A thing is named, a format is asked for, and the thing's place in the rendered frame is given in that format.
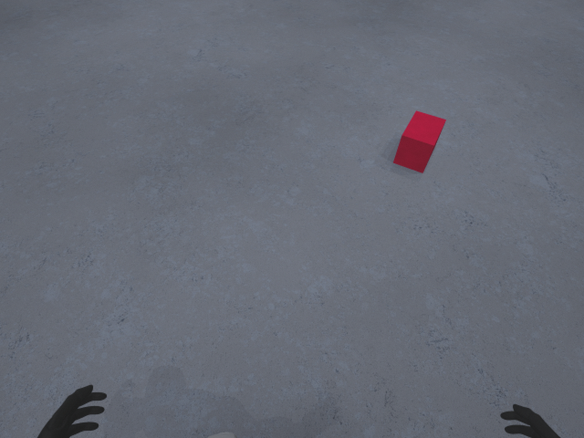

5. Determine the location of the robot left hand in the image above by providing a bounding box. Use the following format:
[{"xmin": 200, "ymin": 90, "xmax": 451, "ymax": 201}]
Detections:
[{"xmin": 37, "ymin": 385, "xmax": 107, "ymax": 438}]

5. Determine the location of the robot right hand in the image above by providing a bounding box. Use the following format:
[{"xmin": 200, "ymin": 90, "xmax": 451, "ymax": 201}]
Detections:
[{"xmin": 500, "ymin": 404, "xmax": 560, "ymax": 438}]

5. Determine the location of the carton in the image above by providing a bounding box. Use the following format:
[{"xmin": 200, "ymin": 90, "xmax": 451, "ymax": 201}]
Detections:
[{"xmin": 393, "ymin": 110, "xmax": 446, "ymax": 173}]

